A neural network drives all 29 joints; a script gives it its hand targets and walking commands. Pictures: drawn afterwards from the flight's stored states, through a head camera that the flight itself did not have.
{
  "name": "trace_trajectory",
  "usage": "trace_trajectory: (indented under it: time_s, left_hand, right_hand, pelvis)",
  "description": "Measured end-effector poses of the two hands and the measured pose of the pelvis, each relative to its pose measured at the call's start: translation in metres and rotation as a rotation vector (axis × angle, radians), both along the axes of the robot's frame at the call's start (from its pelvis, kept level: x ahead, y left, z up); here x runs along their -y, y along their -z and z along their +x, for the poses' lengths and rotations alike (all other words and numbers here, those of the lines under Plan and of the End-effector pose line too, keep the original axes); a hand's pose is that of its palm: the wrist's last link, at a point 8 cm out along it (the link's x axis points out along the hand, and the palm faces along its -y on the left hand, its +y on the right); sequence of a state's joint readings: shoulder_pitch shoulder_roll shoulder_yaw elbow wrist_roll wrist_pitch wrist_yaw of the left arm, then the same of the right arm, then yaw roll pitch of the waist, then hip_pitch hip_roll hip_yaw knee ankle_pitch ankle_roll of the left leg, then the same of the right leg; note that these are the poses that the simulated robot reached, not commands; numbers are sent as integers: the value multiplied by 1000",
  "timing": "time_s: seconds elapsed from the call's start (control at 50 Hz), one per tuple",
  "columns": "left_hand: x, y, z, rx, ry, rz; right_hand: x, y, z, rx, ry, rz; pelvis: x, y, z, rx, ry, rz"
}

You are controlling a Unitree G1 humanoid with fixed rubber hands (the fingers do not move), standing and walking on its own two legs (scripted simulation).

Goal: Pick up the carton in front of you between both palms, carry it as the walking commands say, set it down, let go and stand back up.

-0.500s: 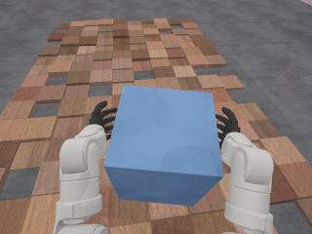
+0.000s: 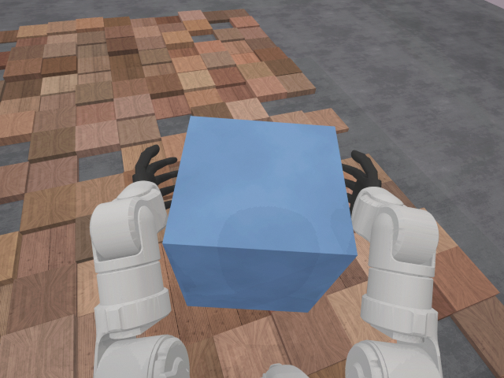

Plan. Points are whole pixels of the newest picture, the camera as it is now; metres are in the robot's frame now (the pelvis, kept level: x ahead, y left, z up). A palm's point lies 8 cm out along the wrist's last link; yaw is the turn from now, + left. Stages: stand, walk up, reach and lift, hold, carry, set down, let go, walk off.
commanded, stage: carry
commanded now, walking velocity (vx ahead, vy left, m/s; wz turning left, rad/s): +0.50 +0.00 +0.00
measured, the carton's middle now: (254, 223) +0.35 -0.06 +0.07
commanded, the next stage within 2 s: none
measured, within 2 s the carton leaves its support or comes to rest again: neither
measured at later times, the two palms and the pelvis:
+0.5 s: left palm (94, 98) +0.62 +0.20 +0.14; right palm (248, 80) +0.67 -0.09 +0.13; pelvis +0.31 +0.00 +0.02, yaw +5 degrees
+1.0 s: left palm (137, 51) +0.95 +0.17 +0.07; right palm (246, 46) +0.96 -0.13 +0.07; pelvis +0.63 +0.01 -0.05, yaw +3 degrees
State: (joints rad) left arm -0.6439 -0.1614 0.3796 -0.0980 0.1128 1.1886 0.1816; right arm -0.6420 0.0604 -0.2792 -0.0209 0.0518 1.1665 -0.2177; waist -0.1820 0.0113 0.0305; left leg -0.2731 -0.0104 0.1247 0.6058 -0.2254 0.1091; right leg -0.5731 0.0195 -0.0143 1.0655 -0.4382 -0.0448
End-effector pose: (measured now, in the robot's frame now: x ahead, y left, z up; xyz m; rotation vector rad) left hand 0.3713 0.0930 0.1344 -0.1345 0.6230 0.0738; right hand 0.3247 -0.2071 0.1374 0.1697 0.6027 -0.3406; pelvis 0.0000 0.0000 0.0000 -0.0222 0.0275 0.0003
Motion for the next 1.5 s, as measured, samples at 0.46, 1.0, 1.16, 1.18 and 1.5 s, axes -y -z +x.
trace_trajectory:
  time_s: [0.46, 1.0, 1.16, 1.18, 1.5]
  left_hand:
    - [-104, -4, 214, -38, -295, 34]
    - [-75, 65, 574, 69, -127, 77]
    - [-87, 75, 643, -58, -205, 65]
    - [-88, 74, 653, -57, -210, 61]
    - [-105, 34, 886, 129, -113, 58]
  right_hand:
    - [-109, 4, 315, -26, -321, 45]
    - [-74, 68, 632, 70, -200, -11]
    - [-90, 80, 728, -51, -272, 29]
    - [-90, 79, 738, -50, -270, 34]
    - [-104, 35, 942, 129, -200, -27]
  pelvis:
    - [15, -27, 276, -73, -88, 30]
    - [-13, 48, 632, -25, -51, 26]
    - [2, 32, 715, -39, -61, 36]
    - [3, 29, 725, -41, -62, 39]
    - [-37, 43, 926, -39, -22, 54]
